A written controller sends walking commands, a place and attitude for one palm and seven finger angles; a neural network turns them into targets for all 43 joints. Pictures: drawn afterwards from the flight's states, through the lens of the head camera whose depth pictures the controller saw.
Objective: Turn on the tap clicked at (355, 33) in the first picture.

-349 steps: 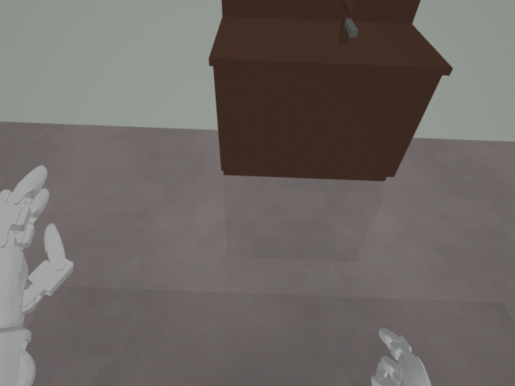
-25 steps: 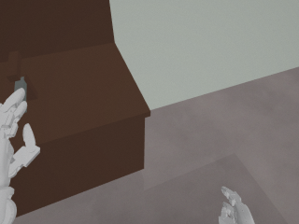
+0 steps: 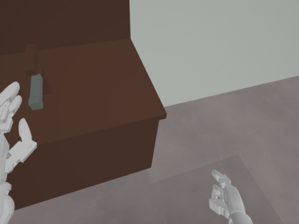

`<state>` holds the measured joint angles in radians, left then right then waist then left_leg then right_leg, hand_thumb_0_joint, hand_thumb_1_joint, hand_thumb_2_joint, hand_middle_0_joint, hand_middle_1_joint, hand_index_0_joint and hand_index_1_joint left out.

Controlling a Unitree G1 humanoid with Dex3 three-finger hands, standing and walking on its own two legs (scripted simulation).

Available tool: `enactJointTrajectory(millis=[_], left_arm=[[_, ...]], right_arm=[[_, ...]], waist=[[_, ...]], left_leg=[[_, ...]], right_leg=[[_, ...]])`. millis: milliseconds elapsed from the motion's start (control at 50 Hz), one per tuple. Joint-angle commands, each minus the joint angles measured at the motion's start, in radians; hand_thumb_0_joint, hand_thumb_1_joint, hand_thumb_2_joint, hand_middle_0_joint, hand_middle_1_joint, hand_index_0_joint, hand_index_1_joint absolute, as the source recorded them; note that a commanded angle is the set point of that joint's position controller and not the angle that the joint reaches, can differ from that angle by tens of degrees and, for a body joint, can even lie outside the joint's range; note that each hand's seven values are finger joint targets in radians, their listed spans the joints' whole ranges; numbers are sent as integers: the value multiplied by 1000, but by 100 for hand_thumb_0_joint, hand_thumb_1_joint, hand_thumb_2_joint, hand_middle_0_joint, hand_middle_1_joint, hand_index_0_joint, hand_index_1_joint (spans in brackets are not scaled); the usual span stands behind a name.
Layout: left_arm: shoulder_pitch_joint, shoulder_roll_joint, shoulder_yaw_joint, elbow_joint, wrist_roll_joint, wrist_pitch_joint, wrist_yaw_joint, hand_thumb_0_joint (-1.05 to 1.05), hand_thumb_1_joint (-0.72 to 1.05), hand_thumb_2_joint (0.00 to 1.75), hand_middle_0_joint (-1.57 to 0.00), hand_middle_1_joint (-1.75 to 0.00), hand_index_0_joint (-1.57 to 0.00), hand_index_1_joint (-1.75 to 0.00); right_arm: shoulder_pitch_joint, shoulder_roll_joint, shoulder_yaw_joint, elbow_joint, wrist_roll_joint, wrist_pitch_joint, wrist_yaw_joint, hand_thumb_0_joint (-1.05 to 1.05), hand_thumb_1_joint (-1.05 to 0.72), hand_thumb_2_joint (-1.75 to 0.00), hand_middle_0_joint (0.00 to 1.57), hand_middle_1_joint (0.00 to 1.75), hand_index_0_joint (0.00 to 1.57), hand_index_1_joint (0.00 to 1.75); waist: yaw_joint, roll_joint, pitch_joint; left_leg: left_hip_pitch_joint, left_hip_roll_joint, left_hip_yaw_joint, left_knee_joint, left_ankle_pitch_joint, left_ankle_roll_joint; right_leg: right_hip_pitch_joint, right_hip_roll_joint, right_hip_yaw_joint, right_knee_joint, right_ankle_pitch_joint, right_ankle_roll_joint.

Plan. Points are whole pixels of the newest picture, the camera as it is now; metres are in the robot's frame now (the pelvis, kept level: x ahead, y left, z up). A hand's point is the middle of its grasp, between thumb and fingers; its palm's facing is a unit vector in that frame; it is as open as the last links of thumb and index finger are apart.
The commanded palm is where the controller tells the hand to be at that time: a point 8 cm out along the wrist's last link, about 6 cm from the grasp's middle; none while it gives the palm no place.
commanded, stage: look again from close up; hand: left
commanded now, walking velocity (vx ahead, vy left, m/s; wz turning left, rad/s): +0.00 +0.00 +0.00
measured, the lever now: (35, 103) +0.41 +0.38 +0.04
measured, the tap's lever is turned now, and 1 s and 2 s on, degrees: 0 0 0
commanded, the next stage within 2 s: shuffle to correct the standing spot in 0.42 s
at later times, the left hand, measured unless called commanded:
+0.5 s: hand (30, 154) +0.21 +0.25 +0.15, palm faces +0.40 -0.84 -0.37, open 7.4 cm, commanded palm +0.15 +0.28 +0.17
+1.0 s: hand (34, 135) +0.24 +0.25 +0.16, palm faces +0.43 -0.82 -0.37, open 7.4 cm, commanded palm +0.18 +0.29 +0.17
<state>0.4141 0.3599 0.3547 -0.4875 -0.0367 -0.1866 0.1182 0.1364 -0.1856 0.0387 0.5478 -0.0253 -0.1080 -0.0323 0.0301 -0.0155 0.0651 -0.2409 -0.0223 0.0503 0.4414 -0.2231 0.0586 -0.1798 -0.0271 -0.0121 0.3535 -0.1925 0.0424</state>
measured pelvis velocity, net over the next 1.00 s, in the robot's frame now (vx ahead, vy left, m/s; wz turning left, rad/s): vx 0.03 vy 0.00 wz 0.03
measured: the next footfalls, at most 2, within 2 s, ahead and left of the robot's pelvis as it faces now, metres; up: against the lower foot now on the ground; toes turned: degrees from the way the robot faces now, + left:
left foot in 1.22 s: +0.12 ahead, +0.11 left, +0.00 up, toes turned +3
right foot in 1.46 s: +0.16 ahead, -0.06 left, +0.00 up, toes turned +4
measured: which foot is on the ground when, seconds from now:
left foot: down 0.00-1.00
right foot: down 0.00-1.00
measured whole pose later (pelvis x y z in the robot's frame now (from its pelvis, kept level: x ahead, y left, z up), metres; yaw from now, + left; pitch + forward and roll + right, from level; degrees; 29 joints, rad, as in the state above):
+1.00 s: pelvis +0.03 +0.00 -0.02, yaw +2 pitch +0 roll -1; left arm 0.44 0.36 0.36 -0.48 -0.06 -0.20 0.14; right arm 0.20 -0.22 0.01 0.59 -0.01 -0.09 -0.05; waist 0.00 0.02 0.02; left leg -0.28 -0.05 0.03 0.64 -0.37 0.08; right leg -0.23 -0.05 -0.03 0.61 -0.37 0.02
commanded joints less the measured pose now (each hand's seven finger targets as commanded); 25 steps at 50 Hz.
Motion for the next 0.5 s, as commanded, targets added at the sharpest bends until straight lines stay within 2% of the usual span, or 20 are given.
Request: enactJointTrajectory(millis=[0, 120, 160, 200, 260, 300, 340, 380, 400, 440, 480], left_arm=[[-42, 154, 111, -219, -7, -59, 23, 0, 90, 90, -20, -30, -20, -30], [-31, 146, 98, -211, -7, -52, 27, 0, 90, 90, -20, -30, -20, -30], [-34, 144, 94, -209, -9, -51, 28, 0, 90, 90, -20, -30, -20, -30], [-42, 161, 107, -217, -7, -51, 32, 0, 90, 90, -20, -30, -20, -30], [-33, 143, 91, -209, -9, -52, 33, 0, 90, 90, -20, -30, -20, -30], [-53, 165, 103, -227, -7, -55, 36, 0, 90, 90, -20, -30, -20, -30], [-28, 150, 98, -199, -10, -55, 37, 0, 90, 90, -20, -30, -20, -30], [-26, 144, 93, -188, -9, -55, 36, 0, 90, 90, -20, -30, -20, -30], [-26, 161, 106, -189, -8, -55, 38, 0, 90, 90, -20, -30, -20, -30], [-26, 138, 86, -187, -10, -55, 35, 0, 90, 90, -20, -30, -20, -30], [-27, 141, 90, -181, -10, -55, 35, 0, 90, 90, -20, -30, -20, -30]], right_arm=[[-31, -144, -65, -135, 7, -34, -12, 0, -90, -90, 20, 30, 20, 30], [-33, -142, -65, -138, 8, -26, -17, 0, -90, -90, 20, 30, 20, 30], [-34, -145, -66, -138, 9, -24, -18, 0, -90, -90, 20, 30, 20, 30], [-37, -148, -69, -135, 10, -22, -23, 0, -90, -90, 20, 30, 20, 30], [-37, -143, -68, -136, 11, -23, -25, 0, -90, -90, 20, 30, 20, 30], [-40, -147, -69, -134, 11, -25, -28, 0, -90, -90, 20, 30, 20, 30], [-36, -143, -67, -134, 12, -25, -30, 0, -90, -90, 20, 30, 20, 30], [-32, -143, -70, -133, 13, -24, -30, 0, -90, -90, 20, 30, 20, 30], [-37, -147, -72, -130, 11, -22, -33, 0, -90, -90, 20, 30, 20, 30], [-35, -143, -71, -132, 13, -23, -32, 0, -90, -90, 20, 30, 20, 30], [-30, -145, -73, -127, 14, -22, -32, 0, -90, -90, 20, 30, 20, 30]], waist=[[-11, 94, -214], [-10, 96, -214], [-10, 75, -206], [-10, 89, -201], [-12, 81, -190], [-12, 97, -181], [-10, 93, -173], [-12, 73, -164], [-10, 85, -173], [-13, 73, -166], [-13, 75, -168]], left_leg=[[76, 69, -61, -82, 284, -74], [72, 65, -62, -89, 261, -74], [56, 62, -65, -95, 222, -72], [43, 57, -69, -105, 195, -72], [38, 52, -68, -112, 139, -68], [28, 51, -77, -129, 108, -71], [21, 51, -75, -136, 84, -68], [10, 47, -76, -137, 65, -68], [10, 47, -78, -140, 63, -67], [19, 45, -73, -135, 64, -66], [14, 41, -77, -141, 58, -67]], right_leg=[[89, 23, -17, -3, 225, -42], [99, 21, -17, -15, 223, -41], [104, 22, -15, -25, 207, -41], [114, 21, -14, -26, 195, -42], [106, 20, -13, -40, 166, -43], [105, 24, -16, -41, 140, -42], [105, 26, -14, -49, 127, -41], [106, 27, -15, -57, 116, -41], [114, 26, -10, -56, 118, -42], [101, 26, -10, -65, 118, -41], [107, 30, -12, -67, 110, -40]])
